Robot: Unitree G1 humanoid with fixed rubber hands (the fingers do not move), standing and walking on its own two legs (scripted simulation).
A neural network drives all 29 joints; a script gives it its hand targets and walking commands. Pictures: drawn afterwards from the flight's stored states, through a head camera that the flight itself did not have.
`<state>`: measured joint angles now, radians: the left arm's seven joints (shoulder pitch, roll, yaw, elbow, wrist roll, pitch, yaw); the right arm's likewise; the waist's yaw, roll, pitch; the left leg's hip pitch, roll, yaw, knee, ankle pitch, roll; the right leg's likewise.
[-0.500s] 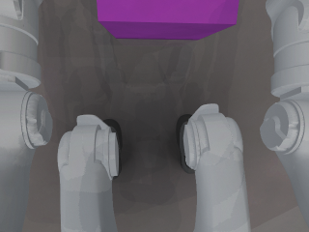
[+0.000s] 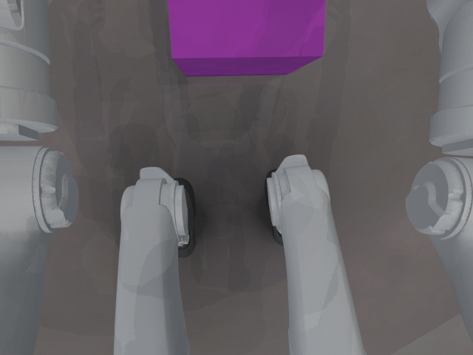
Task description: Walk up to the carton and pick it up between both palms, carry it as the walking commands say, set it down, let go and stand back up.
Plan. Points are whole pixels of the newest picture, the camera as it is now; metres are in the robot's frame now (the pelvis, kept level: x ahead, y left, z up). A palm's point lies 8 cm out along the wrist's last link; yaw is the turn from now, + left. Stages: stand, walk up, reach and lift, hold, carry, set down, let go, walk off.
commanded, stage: set down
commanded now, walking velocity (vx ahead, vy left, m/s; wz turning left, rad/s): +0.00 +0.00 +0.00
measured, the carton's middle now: (240, 0) +0.61 -0.06 -0.37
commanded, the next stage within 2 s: let go in 0.54 s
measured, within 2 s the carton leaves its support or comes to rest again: neither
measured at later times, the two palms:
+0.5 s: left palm out of the picture +0.60 +0.17 +0.05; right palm out of the picture +0.56 -0.25 +0.06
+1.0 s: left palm out of the picture +0.44 +0.21 +0.09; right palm out of the picture +0.41 -0.27 +0.09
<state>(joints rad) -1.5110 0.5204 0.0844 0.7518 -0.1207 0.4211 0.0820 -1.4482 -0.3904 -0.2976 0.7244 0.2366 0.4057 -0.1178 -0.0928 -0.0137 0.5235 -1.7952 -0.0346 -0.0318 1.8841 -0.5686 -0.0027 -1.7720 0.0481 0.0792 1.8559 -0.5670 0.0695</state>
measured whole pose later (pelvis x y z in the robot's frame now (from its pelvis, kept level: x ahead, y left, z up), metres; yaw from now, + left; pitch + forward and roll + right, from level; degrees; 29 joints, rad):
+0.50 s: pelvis +0.00 +0.00 +0.13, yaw -1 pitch +27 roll -2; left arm -1.51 0.55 0.08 0.74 -0.12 0.47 0.03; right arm -1.44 -0.42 -0.30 0.68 0.24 0.45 -0.08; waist -0.07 -0.01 0.52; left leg -1.43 -0.01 -0.04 1.36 -0.39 0.00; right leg -1.41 0.05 0.08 1.32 -0.37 0.07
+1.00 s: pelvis +0.03 -0.01 +0.20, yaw -1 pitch +15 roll -1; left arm -0.66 0.38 0.10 0.37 -0.12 0.39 0.07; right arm -0.63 -0.36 -0.22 0.40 0.14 0.34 0.03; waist -0.02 0.02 0.48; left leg -0.98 0.00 -0.04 1.09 -0.37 -0.01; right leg -0.97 0.04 0.08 1.05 -0.35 0.06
